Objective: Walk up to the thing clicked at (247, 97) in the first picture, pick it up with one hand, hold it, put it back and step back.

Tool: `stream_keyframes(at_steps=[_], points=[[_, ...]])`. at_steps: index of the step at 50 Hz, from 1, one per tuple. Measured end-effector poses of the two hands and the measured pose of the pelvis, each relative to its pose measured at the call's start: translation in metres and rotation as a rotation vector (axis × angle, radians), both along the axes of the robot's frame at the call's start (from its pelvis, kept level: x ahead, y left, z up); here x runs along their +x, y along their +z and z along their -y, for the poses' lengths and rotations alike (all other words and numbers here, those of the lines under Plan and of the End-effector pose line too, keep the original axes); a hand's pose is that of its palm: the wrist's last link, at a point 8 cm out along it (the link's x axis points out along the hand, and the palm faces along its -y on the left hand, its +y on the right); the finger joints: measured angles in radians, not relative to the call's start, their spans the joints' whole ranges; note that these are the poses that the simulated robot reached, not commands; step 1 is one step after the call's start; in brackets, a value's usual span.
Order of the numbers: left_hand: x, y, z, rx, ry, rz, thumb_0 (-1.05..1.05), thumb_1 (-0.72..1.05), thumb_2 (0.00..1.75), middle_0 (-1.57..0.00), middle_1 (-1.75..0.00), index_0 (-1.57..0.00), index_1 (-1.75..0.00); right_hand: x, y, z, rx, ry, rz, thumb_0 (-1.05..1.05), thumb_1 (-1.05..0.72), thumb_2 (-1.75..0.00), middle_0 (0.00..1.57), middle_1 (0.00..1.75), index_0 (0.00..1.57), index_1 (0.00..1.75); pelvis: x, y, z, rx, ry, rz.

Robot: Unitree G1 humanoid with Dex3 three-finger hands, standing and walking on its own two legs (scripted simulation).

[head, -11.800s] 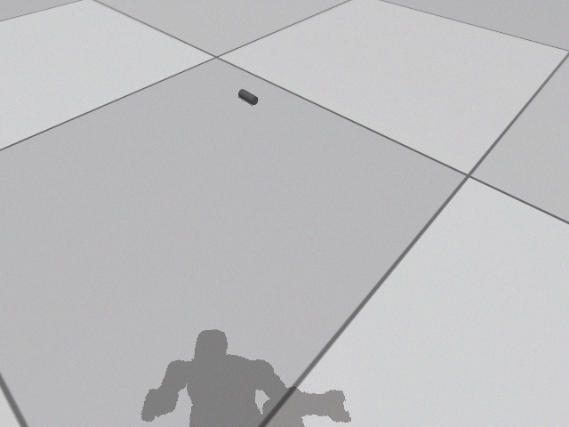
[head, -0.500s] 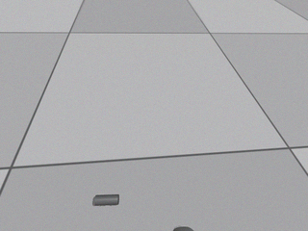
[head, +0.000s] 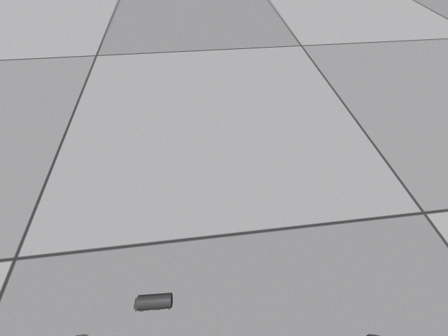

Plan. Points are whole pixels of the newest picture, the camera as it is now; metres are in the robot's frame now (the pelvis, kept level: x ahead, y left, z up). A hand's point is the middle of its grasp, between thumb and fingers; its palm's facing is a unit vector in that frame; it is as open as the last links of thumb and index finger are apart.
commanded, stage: walk up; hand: left
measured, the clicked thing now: (155, 301) +0.40 +0.28 -0.74
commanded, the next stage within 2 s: stand in 0.44 s
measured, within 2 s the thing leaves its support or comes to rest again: neither
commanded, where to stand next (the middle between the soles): -0.01 -0.03 m, yaw +4 degrees
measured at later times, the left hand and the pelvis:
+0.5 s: hand out of the picture +0.10 +0.24 -0.14, palm faces -0.05 -0.94 -0.33, open 7.4 cm; pelvis +0.01 +0.00 +0.01, yaw -1 degrees
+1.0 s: hand out of the picture +0.07 +0.25 -0.14, palm faces -0.03 -0.94 -0.34, open 7.4 cm; pelvis -0.01 -0.01 +0.02, yaw +0 degrees
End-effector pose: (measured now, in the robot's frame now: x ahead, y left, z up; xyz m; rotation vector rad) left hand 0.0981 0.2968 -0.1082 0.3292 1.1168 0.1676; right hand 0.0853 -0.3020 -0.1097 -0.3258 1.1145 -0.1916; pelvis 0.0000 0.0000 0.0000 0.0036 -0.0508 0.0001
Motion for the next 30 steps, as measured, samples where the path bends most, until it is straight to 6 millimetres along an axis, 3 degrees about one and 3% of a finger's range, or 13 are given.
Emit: stream_keyframes(at_steps=[6, 21, 30], points=[[0.001, 0.005, 0.006, 0.002, -0.001, -0.016, 0.01, 0.90, 0.90, -0.20, -0.30, -0.21, -0.30, 0.000, 0.003, 0.007, 0.002, -0.013, -0.015, 0.00, -0.91, -0.90, 0.20, 0.30, 0.20, 0.30, 0.002, 0.005, 0.004, 0.002, -0.002, -0.001], [-0.007, 0.003, 0.008, -0.007, 0.018, -0.084, 0.01, 0.91, 0.90, -0.20, -0.30, -0.21, -0.30, -0.025, 0.004, 0.011, -0.005, -0.057, -0.105, 0.00, -0.91, -0.90, 0.20, 0.30, 0.20, 0.30, 0.007, 0.012, 0.005, 0.003, -0.015, -0.001], [-0.004, 0.007, 0.009, -0.003, 0.019, -0.082, 0.01, 0.91, 0.90, -0.20, -0.30, -0.21, -0.30, -0.021, 0.004, 0.004, 0.014, -0.062, -0.113, 0.00, -0.91, -0.90, 0.20, 0.30, 0.20, 0.30, 0.004, 0.016, 0.005, 0.001, -0.006, -0.003]])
